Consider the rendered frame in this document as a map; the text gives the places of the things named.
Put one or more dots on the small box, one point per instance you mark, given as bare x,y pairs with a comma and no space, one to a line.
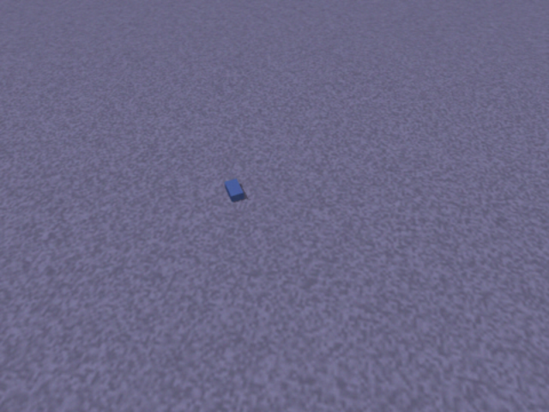
234,190

